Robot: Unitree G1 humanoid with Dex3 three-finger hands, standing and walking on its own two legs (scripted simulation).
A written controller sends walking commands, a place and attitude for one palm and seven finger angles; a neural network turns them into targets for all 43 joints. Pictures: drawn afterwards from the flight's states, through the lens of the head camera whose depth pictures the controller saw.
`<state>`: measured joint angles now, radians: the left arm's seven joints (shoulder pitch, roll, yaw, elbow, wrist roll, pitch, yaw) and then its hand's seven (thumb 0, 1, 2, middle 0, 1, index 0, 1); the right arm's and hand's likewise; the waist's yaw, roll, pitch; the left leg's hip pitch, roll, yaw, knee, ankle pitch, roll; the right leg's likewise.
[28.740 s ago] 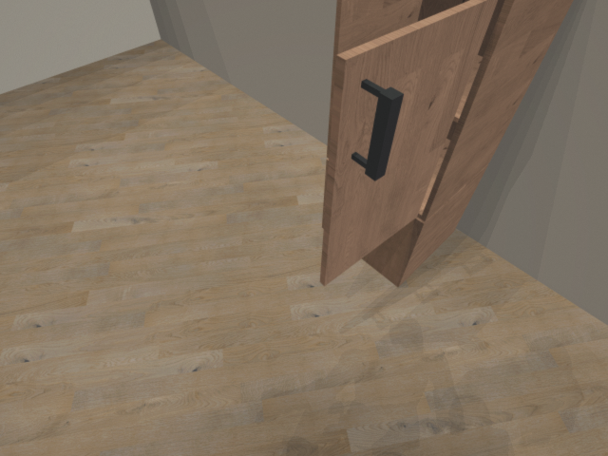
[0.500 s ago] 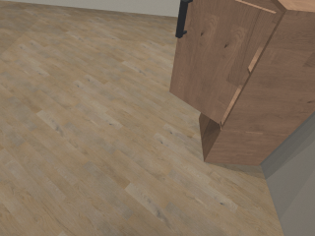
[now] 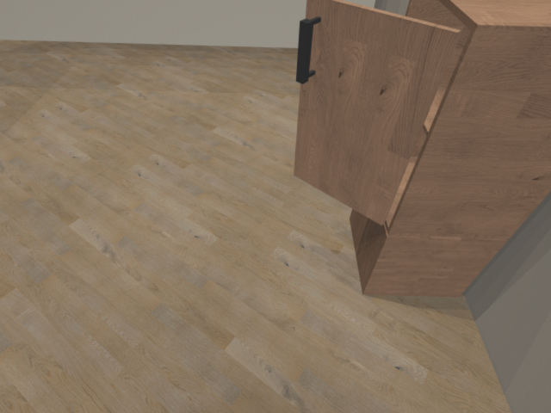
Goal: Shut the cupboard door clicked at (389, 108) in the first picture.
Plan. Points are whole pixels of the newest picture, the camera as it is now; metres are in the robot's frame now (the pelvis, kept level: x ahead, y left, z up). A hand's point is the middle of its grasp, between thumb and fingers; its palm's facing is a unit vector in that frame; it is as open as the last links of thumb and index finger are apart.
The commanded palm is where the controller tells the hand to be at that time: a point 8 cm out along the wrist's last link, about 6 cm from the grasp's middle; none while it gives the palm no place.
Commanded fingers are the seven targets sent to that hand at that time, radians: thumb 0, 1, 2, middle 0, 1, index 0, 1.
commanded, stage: let the arm hang, fingers relaxed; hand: left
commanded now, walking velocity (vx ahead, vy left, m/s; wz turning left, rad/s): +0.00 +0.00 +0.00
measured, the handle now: (309, 50) +0.93 -0.04 +0.13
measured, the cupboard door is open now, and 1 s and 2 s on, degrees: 50 50 50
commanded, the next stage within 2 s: look to check the result in 0.18 s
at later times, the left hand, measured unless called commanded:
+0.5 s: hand out of the picture -0.01 +0.15 -0.18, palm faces +0.04 -0.98 -0.18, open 7.4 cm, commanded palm none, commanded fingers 0.00 0.90 0.90 -0.20 -0.30 -0.20 -0.30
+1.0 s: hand out of the picture +0.03 +0.17 -0.18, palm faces +0.03 -0.98 -0.20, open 7.4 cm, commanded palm none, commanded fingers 0.00 0.90 0.90 -0.20 -0.30 -0.20 -0.30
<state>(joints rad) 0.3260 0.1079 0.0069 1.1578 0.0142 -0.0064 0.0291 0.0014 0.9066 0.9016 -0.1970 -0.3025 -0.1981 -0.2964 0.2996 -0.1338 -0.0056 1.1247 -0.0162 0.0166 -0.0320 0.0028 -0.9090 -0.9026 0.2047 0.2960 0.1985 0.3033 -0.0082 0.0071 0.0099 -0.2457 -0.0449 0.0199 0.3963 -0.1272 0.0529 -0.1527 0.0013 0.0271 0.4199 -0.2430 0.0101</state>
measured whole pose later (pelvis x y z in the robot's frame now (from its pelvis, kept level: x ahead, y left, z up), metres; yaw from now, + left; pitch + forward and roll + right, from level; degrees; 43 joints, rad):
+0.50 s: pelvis +0.02 -0.01 +0.00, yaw +0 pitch -2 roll +0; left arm 0.32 0.14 0.01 1.16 0.01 -0.01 0.03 0.00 0.91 0.90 -0.20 -0.30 -0.20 -0.30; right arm 0.29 -0.14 0.00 1.13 -0.01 0.01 -0.04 0.00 -0.91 -0.90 0.20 0.30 0.20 0.30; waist -0.01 0.01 0.04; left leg -0.22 -0.02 0.01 0.41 -0.16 0.03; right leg -0.11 0.02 0.02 0.40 -0.25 -0.01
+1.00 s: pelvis +0.03 -0.01 +0.00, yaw +0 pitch -1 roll +0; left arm 0.26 0.17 0.02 1.14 0.01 -0.01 0.03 0.00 0.91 0.90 -0.20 -0.30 -0.20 -0.30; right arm 0.24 -0.18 0.00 1.12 -0.01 0.01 -0.04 0.00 -0.91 -0.90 0.20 0.30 0.20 0.30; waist -0.01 0.00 0.04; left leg -0.21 -0.03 0.01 0.40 -0.17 0.04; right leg -0.09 0.01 0.02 0.38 -0.26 -0.01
